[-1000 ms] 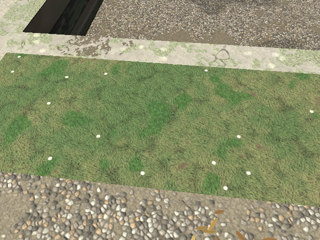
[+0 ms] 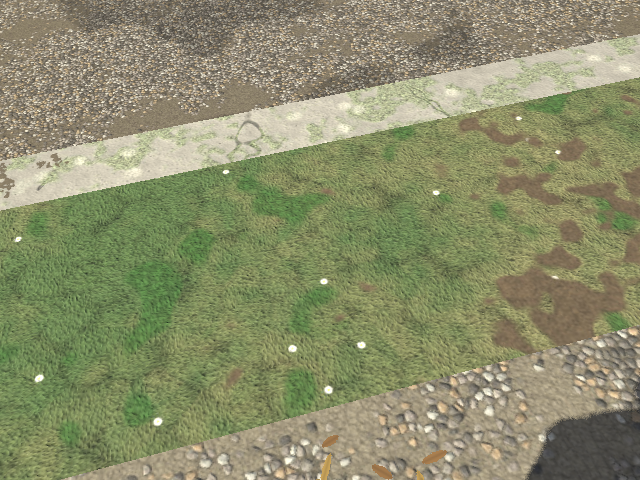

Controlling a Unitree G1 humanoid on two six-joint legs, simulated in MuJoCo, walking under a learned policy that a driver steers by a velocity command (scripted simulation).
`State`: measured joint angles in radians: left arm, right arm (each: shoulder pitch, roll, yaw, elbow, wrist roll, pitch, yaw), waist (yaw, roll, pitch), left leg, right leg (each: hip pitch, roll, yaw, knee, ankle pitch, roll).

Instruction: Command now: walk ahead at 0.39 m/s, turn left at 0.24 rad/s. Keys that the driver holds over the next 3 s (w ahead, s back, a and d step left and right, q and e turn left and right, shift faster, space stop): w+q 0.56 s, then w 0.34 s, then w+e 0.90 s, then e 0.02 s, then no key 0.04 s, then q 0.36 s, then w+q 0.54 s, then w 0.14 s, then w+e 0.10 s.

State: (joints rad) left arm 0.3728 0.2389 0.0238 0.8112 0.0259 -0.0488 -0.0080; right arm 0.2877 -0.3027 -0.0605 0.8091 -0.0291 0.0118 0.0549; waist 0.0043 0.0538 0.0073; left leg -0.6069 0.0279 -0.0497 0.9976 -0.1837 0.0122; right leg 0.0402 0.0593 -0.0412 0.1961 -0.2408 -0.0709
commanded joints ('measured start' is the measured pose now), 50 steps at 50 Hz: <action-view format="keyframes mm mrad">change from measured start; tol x32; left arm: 1 34 133 34 -19 1 -25 9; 34 -441 91 -4 -197 13 -4 -29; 41 103 319 72 -77 42 -34 22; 50 -17 123 35 11 -25 -50 -10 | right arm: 1 -134 -48 -12 -84 -7 -18 1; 50 40 -27 20 -21 -26 -55 -23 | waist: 1 42 -122 127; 15 -128 80 -357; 50 -27 -129 3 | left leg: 1 -228 -8 -36 -27 46 -9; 12 356 -142 196 -427 -54 159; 15 941 328 -785 -696 -164 390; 22 398 87 -226 -781 270 271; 39 626 68 -193 -429 791 125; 42 57 -164 -78 293 -322 68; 50 39 21 22 70 -85 17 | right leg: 1 32 -289 118 -114 109 -111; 12 20 -296 -126 445 1046 -41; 15 -686 -13 56 1268 -247 35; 33 -723 -115 18 466 272 97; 39 -251 -21 3 273 132 -13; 42 222 -480 837 103 -68 -222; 50 -177 -242 294 -7 329 -167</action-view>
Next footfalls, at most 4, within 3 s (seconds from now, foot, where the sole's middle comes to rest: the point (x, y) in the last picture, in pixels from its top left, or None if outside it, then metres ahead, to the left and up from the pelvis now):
0.26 left None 0.28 0.13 -0.78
0.80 right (320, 424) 0.64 0.08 -0.78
1.32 left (210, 354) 0.83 0.35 -0.78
1.84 right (296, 264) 1.10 0.15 -0.78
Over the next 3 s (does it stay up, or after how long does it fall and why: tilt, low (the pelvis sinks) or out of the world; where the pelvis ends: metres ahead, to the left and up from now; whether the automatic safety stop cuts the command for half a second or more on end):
stays up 1.30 0.27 -0.03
